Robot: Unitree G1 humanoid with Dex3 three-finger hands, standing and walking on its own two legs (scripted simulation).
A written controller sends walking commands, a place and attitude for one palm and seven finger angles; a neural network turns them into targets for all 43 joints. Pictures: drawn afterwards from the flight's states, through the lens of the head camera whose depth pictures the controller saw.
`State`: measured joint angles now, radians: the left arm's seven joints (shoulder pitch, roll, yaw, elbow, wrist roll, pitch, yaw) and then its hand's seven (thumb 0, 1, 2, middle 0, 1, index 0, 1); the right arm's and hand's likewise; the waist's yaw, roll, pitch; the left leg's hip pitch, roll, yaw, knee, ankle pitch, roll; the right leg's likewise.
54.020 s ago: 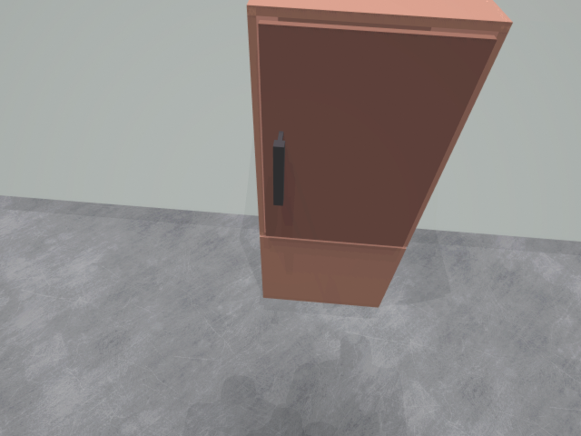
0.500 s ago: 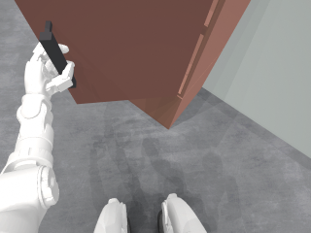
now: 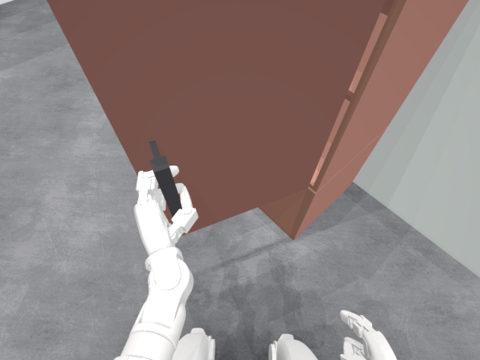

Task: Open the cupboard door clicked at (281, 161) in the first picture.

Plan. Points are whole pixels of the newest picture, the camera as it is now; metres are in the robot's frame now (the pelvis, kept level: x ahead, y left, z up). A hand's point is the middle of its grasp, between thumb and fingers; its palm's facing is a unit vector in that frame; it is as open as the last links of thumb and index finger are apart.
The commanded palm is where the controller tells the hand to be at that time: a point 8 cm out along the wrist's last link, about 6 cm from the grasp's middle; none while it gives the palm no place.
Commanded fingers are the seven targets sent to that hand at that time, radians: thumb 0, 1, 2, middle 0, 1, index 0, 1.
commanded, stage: pull the door open along its arc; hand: left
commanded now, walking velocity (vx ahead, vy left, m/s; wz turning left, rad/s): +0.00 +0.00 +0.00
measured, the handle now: (167, 184) +0.40 +0.15 +0.03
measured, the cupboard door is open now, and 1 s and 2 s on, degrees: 70 85 88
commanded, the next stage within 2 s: open thumb and fingers to let go in 0.28 s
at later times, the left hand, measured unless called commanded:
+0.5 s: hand (224, 252) +0.28 +0.04 +0.03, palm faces +0.36 -0.93 -0.02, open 6.4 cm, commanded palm +0.24 +0.09 +0.03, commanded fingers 0.00 0.41 0.69 -0.37 -1.30 -0.37 -1.30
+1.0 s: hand (222, 250) +0.28 +0.04 +0.03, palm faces +0.34 -0.94 -0.01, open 13.7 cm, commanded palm +0.24 +0.09 +0.03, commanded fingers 0.00 -0.50 0.30 -0.22 -0.70 -0.22 -0.70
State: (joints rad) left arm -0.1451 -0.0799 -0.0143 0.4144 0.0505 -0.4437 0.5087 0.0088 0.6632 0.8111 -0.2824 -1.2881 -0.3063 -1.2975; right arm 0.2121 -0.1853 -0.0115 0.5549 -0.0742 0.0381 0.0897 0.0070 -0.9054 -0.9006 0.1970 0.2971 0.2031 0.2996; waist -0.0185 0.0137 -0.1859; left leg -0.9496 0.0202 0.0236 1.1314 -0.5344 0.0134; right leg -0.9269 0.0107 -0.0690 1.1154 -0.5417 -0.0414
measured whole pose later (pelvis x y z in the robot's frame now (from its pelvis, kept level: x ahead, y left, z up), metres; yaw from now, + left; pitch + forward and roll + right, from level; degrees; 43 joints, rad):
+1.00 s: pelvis -0.02 -0.03 +0.00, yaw +3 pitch +17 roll +1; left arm 0.05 -0.11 -0.20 0.31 0.11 -0.43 0.54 0.00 -0.41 0.34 -0.29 -1.08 -0.31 -1.08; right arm 0.20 -0.19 -0.01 0.59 -0.08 -0.04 0.02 0.01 -0.90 -0.90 0.20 0.30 0.20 0.30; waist -0.01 0.02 -0.18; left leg -0.92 0.00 -0.01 1.12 -0.50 -0.03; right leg -0.90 -0.01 -0.11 1.15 -0.55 -0.08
